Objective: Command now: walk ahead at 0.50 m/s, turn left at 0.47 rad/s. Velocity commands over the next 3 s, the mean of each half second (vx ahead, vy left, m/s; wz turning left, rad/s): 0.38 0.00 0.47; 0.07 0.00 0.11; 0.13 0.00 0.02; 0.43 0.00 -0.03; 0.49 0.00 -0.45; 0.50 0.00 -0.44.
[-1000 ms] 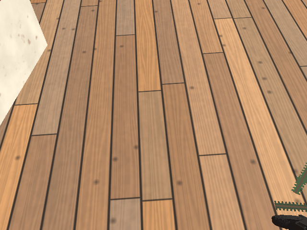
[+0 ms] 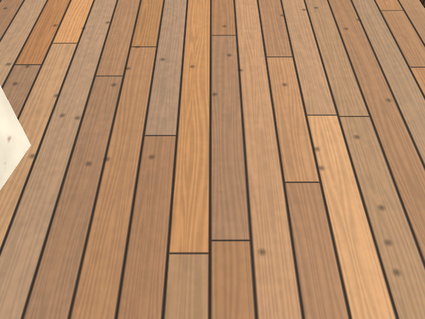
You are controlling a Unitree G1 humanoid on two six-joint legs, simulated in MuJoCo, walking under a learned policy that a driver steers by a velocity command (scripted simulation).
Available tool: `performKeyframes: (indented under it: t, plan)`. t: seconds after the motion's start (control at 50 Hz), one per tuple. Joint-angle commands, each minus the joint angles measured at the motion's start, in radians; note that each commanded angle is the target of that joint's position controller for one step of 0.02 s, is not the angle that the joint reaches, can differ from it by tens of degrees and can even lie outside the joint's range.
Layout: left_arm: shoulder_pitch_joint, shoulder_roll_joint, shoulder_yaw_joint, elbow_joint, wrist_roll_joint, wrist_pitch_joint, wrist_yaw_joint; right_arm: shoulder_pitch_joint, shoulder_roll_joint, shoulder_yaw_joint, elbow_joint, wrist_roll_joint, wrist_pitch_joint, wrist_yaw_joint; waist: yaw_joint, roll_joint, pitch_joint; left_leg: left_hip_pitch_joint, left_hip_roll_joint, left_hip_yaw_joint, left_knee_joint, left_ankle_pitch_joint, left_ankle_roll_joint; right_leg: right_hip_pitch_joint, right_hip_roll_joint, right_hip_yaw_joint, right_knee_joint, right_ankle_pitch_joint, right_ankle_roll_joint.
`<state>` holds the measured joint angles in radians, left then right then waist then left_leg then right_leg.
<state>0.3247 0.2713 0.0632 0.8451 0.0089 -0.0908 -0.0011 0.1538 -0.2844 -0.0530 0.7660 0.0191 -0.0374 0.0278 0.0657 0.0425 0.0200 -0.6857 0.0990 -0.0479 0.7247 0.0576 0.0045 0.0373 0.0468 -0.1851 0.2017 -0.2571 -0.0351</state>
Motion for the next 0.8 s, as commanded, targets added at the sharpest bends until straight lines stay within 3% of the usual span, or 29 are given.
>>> performKeyframes:
  t: [0.02, 0.06, 0.1, 0.12, 0.14, 0.16, 0.18, 0.2, 0.22, 0.24, 0.26, 0.3, 0.36, 0.42, 0.48, 0.54, 0.56, 0.58, 0.6, 0.62, 0.64, 0.66, 0.7, 0.74, 0.8]
  plan:
    - [-0.004, 0.17, 0.042, -0.037, -0.014, 0.004, 0.01, -0.13, -0.033, 0.001, -0.114, 0.001, -0.013, 0.02, 0.014, -0.067, 0.078, -0.02, -0.003, 0.039, -0.081, -0.006, 0.025, -0.001, -0.313, 0.052, -0.055, 0.396, -0.122]
    - [0.001, 0.184, 0.048, -0.026, -0.023, 0.023, 0.013, -0.148, -0.045, -0.004, -0.143, 0.001, -0.011, 0.032, 0.004, -0.08, 0.072, -0.015, -0.025, 0.074, -0.107, -0.097, 0.052, 0.07, -0.332, 0.03, 0.01, 0.539, -0.106]
    - [-0.017, 0.213, 0.056, -0.032, -0.026, 0.04, 0.023, -0.098, -0.077, -0.021, -0.151, 0.0, -0.006, 0.038, -0.042, -0.121, 0.011, 0.102, -0.089, 0.138, -0.102, -0.207, 0.09, 0.101, -0.331, 0.001, 0.148, 0.879, -0.081]
    - [-0.027, 0.223, 0.058, -0.036, -0.026, 0.049, 0.029, -0.008, -0.108, -0.04, -0.136, 0.001, -0.003, 0.037, -0.096, -0.132, -0.045, 0.223, -0.131, 0.161, -0.105, -0.244, 0.115, 0.088, -0.319, -0.014, 0.287, 1.004, -0.066]
    - [-0.043, 0.218, 0.054, -0.042, -0.028, 0.054, 0.034, 0.149, -0.159, -0.071, -0.098, 0.004, -0.001, 0.026, -0.184, -0.111, -0.127, 0.458, -0.168, 0.154, -0.171, -0.19, 0.153, -0.006, -0.282, -0.038, 0.497, 0.973, -0.034]
    - [-0.019, 0.175, 0.035, -0.063, -0.005, 0.044, 0.036, 0.295, -0.252, -0.104, -0.07, 0.006, 0.01, 0.002, -0.231, 0.022, -0.227, 0.77, -0.023, -0.089, -0.191, -0.166, 0.219, -0.265, -0.23, -0.04, 0.813, 0.61, 0.01]
    - [0.069, 0.038, -0.009, -0.111, 0.017, 0.012, 0.016, 0.247, -0.323, -0.106, -0.085, 0.01, 0.001, 0.001, -0.103, 0.221, -0.315, 1.059, 0.204, -0.667, -0.308, -0.341, 0.41, -0.695, -0.002, 0.097, 1.125, -0.321, 0.066]
    - [-0.047, 0.129, 0.006, -0.118, -0.022, -0.027, -0.002, 0.278, -0.235, -0.083, -0.102, 0.004, -0.01, 0.003, -0.188, 0.097, -0.373, 1.091, 0.227, -0.752, -0.408, -0.408, 0.403, -0.8, -0.028, 0.285, 1.197, -0.33, 0.045]
    - [-0.131, 0.159, 0.014, -0.15, -0.052, -0.047, -0.009, 0.242, -0.192, -0.071, -0.098, -0.002, -0.02, 0.003, -0.189, 0.061, -0.231, 0.989, 0.196, -0.6, -0.423, -0.335, 0.356, -0.862, -0.073, 0.28, 1.162, -0.234, 0.023]
    - [-0.148, 0.147, 0.011, -0.151, -0.039, -0.056, -0.003, 0.169, -0.174, -0.064, -0.11, -0.002, -0.024, 0.002, -0.141, -0.021, -0.136, 0.831, 0.152, -0.476, -0.418, -0.147, 0.322, -0.822, -0.111, 0.272, 1.077, -0.157, 0.021]
    - [-0.148, 0.156, 0.019, -0.141, -0.011, -0.053, 0.006, 0.098, -0.149, -0.057, -0.128, -0.009, -0.024, -0.001, -0.099, -0.04, -0.082, 0.694, 0.119, -0.377, -0.415, 0.071, 0.3, -0.755, -0.135, 0.263, 1.005, -0.123, 0.035]
    - [-0.106, 0.156, 0.027, -0.141, 0.004, -0.024, 0.01, 0.049, -0.134, -0.051, -0.155, -0.023, -0.02, -0.011, -0.045, -0.025, -0.074, 0.548, 0.084, -0.285, -0.425, 0.33, 0.296, -0.639, -0.145, 0.261, 0.949, -0.106, 0.066]
    - [-0.102, 0.103, 0.012, -0.14, 0.008, 0.007, 0.017, 0.048, -0.163, -0.058, -0.141, -0.019, -0.015, -0.03, -0.032, -0.008, -0.077, 0.443, 0.032, -0.158, -0.421, 0.496, 0.275, -0.589, -0.11, 0.214, 0.771, -0.006, 0.111]
    - [-0.179, 0.074, -0.004, -0.149, 0.005, 0.009, 0.009, 0.075, -0.154, -0.054, -0.117, -0.007, 0.007, -0.049, -0.074, 0.038, -0.113, 0.425, -0.028, -0.083, -0.393, 0.424, 0.209, -0.502, -0.072, 0.196, 0.542, 0.235, 0.114]
    - [-0.249, 0.089, -0.003, -0.165, -0.003, 0.004, -0.009, 0.116, -0.144, -0.047, -0.089, -0.011, 0.019, -0.055, -0.113, 0.051, -0.118, 0.478, 0.0, -0.13, -0.369, 0.287, 0.186, -0.47, -0.057, 0.216, 0.415, 0.343, 0.098]
    - [-0.244, 0.128, 0.012, -0.167, 0.01, -0.005, -0.017, 0.106, -0.128, -0.038, -0.074, -0.018, 0.019, -0.053, -0.098, 0.057, -0.102, 0.553, 0.047, -0.206, -0.282, 0.248, 0.175, -0.467, -0.062, 0.239, 0.34, 0.273, 0.051]
    - [-0.213, 0.129, 0.015, -0.157, 0.017, -0.01, -0.018, 0.089, -0.117, -0.033, -0.071, -0.016, 0.018, -0.053, -0.074, 0.053, -0.099, 0.56, 0.038, -0.213, -0.236, 0.231, 0.16, -0.425, -0.06, 0.231, 0.283, 0.299, 0.029]
    - [-0.18, 0.133, 0.017, -0.147, 0.026, -0.017, -0.015, 0.088, -0.1, -0.027, -0.067, -0.017, 0.016, -0.052, -0.053, 0.033, -0.108, 0.546, -0.005, -0.2, -0.174, 0.196, 0.128, -0.335, -0.075, 0.233, 0.209, 0.467, 0.003]
    - [-0.17, 0.182, 0.022, -0.158, 0.043, -0.022, -0.008, 0.139, -0.071, -0.017, -0.075, -0.036, 0.007, -0.05, -0.083, -0.059, -0.171, 0.479, -0.082, -0.173, -0.064, 0.029, 0.083, -0.171, -0.191, 0.336, 0.254, 0.84, -0.049]
    - [-0.149, 0.169, 0.016, -0.156, 0.053, -0.009, -0.003, 0.275, -0.044, -0.007, -0.045, -0.03, 0.004, -0.05, -0.113, -0.207, -0.279, 0.342, -0.156, -0.131, 0.103, -0.34, 0.016, 0.034, -0.348, 0.498, 0.305, 1.036, -0.214]
    - [-0.109, 0.085, -0.002, -0.136, 0.027, 0.007, -0.004, 0.249, -0.088, -0.009, -0.04, -0.029, 0.017, -0.05, -0.07, -0.266, -0.321, 0.287, -0.154, -0.105, 0.214, -0.715, -0.032, 0.039, -0.424, 0.628, 0.25, 0.928, -0.288]
    - [-0.116, 0.062, -0.016, -0.126, 0.008, 0.018, -0.01, 0.199, -0.128, -0.022, -0.051, -0.017, 0.037, -0.051, -0.061, -0.203, -0.271, 0.246, -0.124, -0.115, 0.261, -0.77, -0.05, -0.014, -0.415, 0.659, 0.207, 0.666, -0.273]
    - [-0.192, 0.093, -0.013, -0.131, 0.005, 0.039, -0.014, 0.133, -0.12, -0.028, -0.047, -0.014, 0.083, -0.06, -0.071, -0.141, -0.152, 0.225, -0.088, -0.087, 0.279, -0.686, -0.076, -0.163, -0.353, 0.601, 0.128, 0.265, -0.205]
    - [-0.28, 0.109, -0.007, -0.139, 0.014, 0.055, -0.01, 0.139, -0.086, -0.023, -0.029, -0.016, 0.101, -0.064, -0.101, -0.183, -0.086, 0.323, -0.066, -0.051, 0.12, -0.603, -0.08, -0.317, -0.273, 0.499, 0.07, 0.061, -0.144]
    - [-0.28, 0.1, -0.007, -0.12, 0.008, 0.072, 0.0, 0.178, -0.046, -0.017, 0.023, -0.023, 0.085, -0.06, -0.106, -0.191, -0.109, 0.489, -0.092, 0.015, -0.115, -0.37, -0.059, -0.363, -0.204, 0.382, 0.087, 0.005, -0.12]
